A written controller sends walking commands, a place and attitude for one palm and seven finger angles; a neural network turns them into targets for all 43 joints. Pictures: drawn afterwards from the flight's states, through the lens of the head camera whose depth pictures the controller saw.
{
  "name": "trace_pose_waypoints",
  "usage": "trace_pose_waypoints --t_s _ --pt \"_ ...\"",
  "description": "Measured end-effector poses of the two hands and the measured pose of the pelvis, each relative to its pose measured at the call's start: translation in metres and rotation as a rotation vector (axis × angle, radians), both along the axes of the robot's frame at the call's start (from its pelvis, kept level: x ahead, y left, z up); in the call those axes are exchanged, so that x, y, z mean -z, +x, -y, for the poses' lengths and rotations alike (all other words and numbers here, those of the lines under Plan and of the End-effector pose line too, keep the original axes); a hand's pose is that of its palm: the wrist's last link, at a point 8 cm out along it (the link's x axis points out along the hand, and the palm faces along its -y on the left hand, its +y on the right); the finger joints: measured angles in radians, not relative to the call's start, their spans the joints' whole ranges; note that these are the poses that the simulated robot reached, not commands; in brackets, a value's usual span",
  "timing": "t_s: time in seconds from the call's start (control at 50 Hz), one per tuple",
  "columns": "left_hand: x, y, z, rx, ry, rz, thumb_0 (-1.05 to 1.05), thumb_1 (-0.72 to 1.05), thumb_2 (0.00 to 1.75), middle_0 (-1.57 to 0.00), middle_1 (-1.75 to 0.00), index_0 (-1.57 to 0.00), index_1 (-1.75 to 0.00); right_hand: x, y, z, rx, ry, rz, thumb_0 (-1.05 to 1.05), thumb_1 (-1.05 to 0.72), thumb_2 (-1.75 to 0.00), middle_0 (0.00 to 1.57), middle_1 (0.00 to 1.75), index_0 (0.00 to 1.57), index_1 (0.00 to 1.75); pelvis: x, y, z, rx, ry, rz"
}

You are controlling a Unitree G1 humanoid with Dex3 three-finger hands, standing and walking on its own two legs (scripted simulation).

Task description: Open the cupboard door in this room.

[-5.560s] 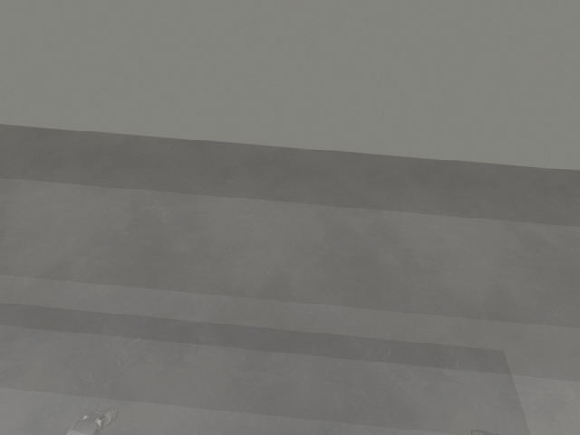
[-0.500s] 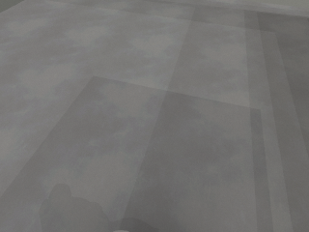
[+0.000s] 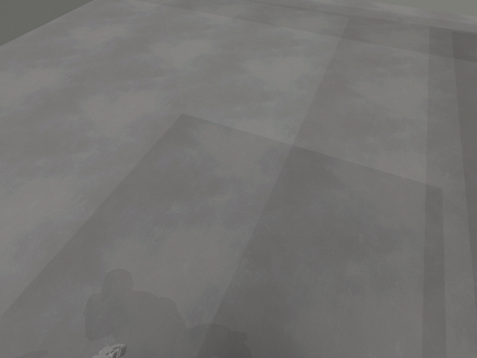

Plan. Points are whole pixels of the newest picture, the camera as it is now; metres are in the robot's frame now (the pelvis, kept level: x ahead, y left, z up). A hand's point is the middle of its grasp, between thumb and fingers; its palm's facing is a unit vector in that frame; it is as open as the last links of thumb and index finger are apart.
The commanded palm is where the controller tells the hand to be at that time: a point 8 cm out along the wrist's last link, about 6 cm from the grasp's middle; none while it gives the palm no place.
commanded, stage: turn or walk to find it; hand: left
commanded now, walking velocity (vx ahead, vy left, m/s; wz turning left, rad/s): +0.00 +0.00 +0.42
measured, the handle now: out of the picture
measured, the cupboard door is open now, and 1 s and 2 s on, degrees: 0 0 0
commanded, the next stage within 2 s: none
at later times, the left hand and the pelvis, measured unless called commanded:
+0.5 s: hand out of the picture -0.06 +0.19 -0.17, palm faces +0.29 -0.93 -0.23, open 7.4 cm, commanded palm none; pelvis -0.05 -0.01 -0.01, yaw +15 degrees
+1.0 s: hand out of the picture -0.06 +0.21 -0.15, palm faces +0.43 -0.86 -0.27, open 7.4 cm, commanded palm none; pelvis -0.08 -0.03 -0.01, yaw +25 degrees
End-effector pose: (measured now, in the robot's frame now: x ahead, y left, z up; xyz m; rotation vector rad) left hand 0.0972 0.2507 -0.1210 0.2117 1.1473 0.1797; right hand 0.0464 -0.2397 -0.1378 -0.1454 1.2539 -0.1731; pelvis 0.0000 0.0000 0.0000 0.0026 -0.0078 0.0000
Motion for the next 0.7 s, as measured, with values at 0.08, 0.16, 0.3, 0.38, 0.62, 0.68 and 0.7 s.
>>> trace_pose_waypoints --t_s 0.08,0.16,0.3,0.38,0.62,0.68,0.7 --pt "-0.004 -0.007 0.021 -0.008 0.021 0.05 0.0 0.91 0.9 -0.2 -0.3 -0.2 -0.3 0.018 -0.017 0.021 -0.004 0.024 -0.041 0.01 -0.91 -0.9 0.2 0.3 0.2 0.3 0.007 -0.01 0.017 -0.035 0.01 0.001" --pt "-0.013 -0.035 0.035 -0.054 0.022 0.047 0.0 0.9 0.9 -0.2 -0.3 -0.2 -0.3 0.016 -0.025 0.036 -0.035 0.028 -0.084 0.01 -0.91 -0.9 0.2 0.3 0.2 0.3 0.001 -0.017 0.028 -0.084 0.027 0.013" --pt "-0.009 -0.085 0.044 -0.146 0.004 -0.014 0.0 0.9 0.9 -0.2 -0.3 -0.2 -0.3 0.01 -0.027 0.051 -0.1 0.006 -0.121 0.01 -0.91 -0.9 0.2 0.3 0.19 0.3 -0.003 -0.026 0.035 -0.16 0.032 0.017" --pt "-0.001 -0.117 0.041 -0.207 -0.013 -0.05 0.0 0.9 0.89 -0.2 -0.3 -0.21 -0.3 0.006 -0.018 0.046 -0.157 -0.017 -0.136 0.01 -0.91 -0.9 0.2 0.3 0.19 0.3 -0.002 -0.032 0.031 -0.199 0.027 0.012" --pt "0.037 -0.221 -0.006 -0.381 -0.068 -0.203 0.0 0.91 0.9 -0.2 -0.3 -0.2 -0.3 -0.014 0.044 -0.031 -0.356 -0.065 0.066 0.01 -0.91 -0.9 0.2 0.3 0.19 0.3 0.009 -0.06 -0.006 -0.285 -0.001 0.015" --pt "0.029 -0.225 -0.014 -0.401 -0.07 -0.193 0.0 0.91 0.9 -0.2 -0.3 -0.2 -0.3 -0.02 0.046 -0.045 -0.384 -0.059 0.081 0.01 -0.91 -0.9 0.2 0.3 0.2 0.3 0.002 -0.064 -0.011 -0.31 -0.016 0.013" --pt "0.026 -0.225 -0.016 -0.406 -0.068 -0.18 0.0 0.91 0.9 -0.2 -0.3 -0.2 -0.3 -0.021 0.046 -0.048 -0.393 -0.055 0.081 0.01 -0.91 -0.9 0.2 0.3 0.2 0.3 0.0 -0.065 -0.012 -0.318 -0.018 0.012"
